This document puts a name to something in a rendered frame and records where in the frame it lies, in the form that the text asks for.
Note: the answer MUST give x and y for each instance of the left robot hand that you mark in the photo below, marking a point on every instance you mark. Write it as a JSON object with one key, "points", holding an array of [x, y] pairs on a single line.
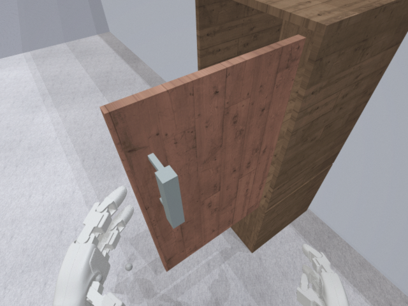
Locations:
{"points": [[87, 256]]}

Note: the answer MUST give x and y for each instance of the right robot hand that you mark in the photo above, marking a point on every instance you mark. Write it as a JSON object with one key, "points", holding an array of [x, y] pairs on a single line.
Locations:
{"points": [[327, 288]]}

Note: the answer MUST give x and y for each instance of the handle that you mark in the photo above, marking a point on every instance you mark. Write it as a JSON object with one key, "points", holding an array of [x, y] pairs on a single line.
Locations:
{"points": [[168, 184]]}

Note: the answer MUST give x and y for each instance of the cupboard door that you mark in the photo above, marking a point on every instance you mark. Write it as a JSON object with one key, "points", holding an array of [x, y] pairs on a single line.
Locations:
{"points": [[217, 128]]}

